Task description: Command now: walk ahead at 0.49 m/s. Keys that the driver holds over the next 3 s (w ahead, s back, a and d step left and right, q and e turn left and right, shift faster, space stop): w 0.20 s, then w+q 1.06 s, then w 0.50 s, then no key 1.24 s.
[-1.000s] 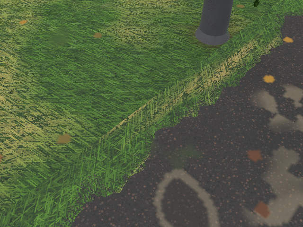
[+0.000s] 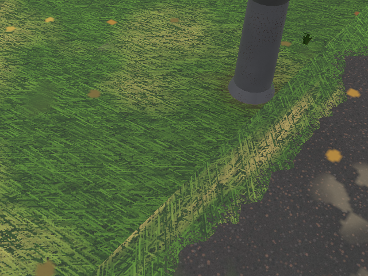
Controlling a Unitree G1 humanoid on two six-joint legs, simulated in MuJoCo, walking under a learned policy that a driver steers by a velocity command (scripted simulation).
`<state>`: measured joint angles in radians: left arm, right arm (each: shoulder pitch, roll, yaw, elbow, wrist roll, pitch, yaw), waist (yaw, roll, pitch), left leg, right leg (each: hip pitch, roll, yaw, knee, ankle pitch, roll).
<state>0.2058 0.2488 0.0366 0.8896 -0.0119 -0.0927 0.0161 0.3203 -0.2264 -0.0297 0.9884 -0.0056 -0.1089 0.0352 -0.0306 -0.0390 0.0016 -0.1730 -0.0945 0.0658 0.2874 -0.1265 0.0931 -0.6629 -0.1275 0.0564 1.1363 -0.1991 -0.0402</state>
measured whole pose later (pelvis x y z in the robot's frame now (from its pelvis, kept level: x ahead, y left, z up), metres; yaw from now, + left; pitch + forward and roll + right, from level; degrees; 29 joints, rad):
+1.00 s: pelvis +0.52 +0.04 -0.01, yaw +24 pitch +2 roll +0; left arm 0.19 0.27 0.06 0.84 -0.02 -0.13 0.01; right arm 0.22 -0.26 -0.09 0.78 0.01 -0.06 0.03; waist -0.01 -0.01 0.05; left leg -0.36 -0.10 0.02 0.51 -0.18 0.11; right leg -0.44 -0.07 0.03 1.24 -0.38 -0.01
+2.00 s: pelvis +0.94 +0.31 -0.01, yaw +39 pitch +2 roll -1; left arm 0.28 0.30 0.04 0.86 -0.01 -0.05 0.01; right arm 0.10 -0.24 -0.04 0.71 -0.01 -0.07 0.03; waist 0.03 -0.03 0.03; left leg -0.40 -0.01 0.03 0.47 -0.12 0.05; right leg -0.42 -0.03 0.03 1.09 -0.51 0.04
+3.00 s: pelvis +1.01 +0.35 -0.01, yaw +39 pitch -2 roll +0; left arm 0.19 0.21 0.03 1.06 0.00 0.01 0.04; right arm 0.17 -0.21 -0.03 1.09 0.00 0.00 -0.03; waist 0.00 0.00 0.04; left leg -0.19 0.00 0.03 0.50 -0.27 0.01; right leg -0.20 -0.02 0.00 0.49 -0.26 0.02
